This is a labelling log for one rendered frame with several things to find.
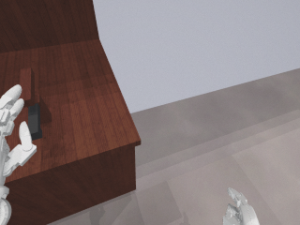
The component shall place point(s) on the robot left hand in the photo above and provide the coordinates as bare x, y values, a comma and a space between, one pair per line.
10, 107

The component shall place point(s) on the robot right hand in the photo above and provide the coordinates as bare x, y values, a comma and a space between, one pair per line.
245, 215

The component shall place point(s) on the counter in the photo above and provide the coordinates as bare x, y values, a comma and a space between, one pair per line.
86, 155

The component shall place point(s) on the tap lever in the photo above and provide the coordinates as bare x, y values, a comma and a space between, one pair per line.
34, 122

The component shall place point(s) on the robot left forearm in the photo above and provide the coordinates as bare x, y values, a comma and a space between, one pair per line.
5, 207

